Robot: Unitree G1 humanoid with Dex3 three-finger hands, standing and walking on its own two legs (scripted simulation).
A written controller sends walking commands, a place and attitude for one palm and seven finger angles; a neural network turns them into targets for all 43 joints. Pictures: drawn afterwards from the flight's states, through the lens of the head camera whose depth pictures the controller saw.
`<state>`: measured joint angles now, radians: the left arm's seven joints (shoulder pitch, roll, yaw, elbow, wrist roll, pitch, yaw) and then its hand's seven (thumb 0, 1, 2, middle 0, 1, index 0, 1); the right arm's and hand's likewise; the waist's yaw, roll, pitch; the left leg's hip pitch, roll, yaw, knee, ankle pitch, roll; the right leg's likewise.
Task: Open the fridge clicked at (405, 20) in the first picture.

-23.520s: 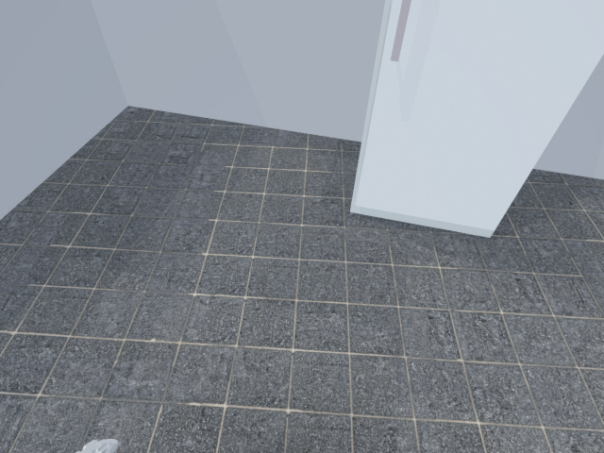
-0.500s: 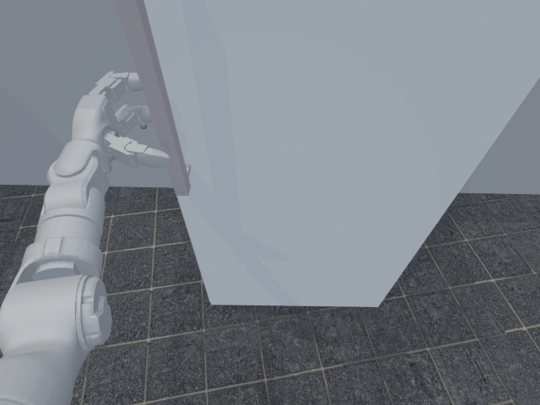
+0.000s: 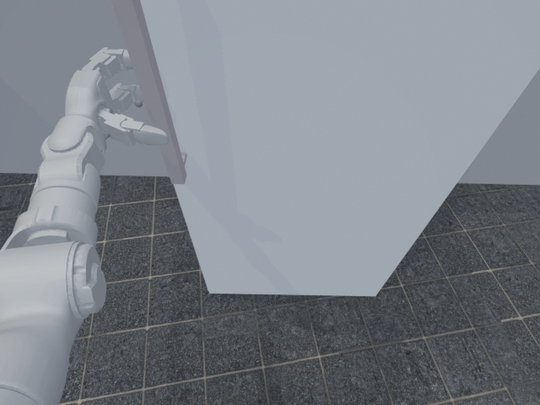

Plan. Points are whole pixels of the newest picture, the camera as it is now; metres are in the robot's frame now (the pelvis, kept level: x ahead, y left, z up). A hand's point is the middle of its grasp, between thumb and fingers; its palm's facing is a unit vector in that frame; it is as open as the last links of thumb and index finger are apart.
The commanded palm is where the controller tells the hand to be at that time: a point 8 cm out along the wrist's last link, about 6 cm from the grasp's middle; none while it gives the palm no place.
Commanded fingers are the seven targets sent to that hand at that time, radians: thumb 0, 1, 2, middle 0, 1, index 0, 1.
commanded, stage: slide the fingers in behind the handle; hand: left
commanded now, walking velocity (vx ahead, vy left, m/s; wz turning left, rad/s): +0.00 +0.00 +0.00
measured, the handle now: (147, 47) +0.53 +0.15 +0.25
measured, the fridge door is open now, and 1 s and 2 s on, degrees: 0 0 0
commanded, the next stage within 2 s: grip the handle and tug to test in 1.86 s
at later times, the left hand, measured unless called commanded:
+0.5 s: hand (140, 113) +0.48 +0.17 +0.18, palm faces -0.05 -1.00 +0.01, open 13.9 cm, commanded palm +0.45 +0.22 +0.19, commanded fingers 0.00 -0.50 0.30 -0.30 -1.20 -0.30 -1.20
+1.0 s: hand (157, 112) +0.48 +0.14 +0.18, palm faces -0.05 -1.00 +0.01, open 14.0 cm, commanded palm +0.45 +0.19 +0.19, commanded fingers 0.00 -0.50 0.30 -0.30 -1.20 -0.30 -1.20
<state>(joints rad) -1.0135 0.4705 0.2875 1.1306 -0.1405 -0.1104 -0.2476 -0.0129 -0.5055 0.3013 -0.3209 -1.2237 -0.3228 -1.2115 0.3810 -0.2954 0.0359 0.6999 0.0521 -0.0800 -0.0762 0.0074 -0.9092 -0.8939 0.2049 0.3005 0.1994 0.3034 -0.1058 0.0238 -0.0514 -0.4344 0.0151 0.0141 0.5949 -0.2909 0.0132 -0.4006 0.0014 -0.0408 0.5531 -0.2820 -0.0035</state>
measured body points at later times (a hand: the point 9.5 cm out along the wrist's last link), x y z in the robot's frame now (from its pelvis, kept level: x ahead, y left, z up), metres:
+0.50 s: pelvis +0.00 +0.00 +0.00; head +0.04 +0.00 +0.45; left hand +0.48 +0.22 +0.18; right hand +0.03 -0.27 -0.11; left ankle +0.00 +0.11 -0.73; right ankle -0.01 -0.12 -0.73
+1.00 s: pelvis +0.01 +0.00 +0.00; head +0.04 +0.00 +0.45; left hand +0.48 +0.20 +0.18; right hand +0.08 -0.26 -0.11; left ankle +0.00 +0.11 -0.73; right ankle -0.01 -0.12 -0.73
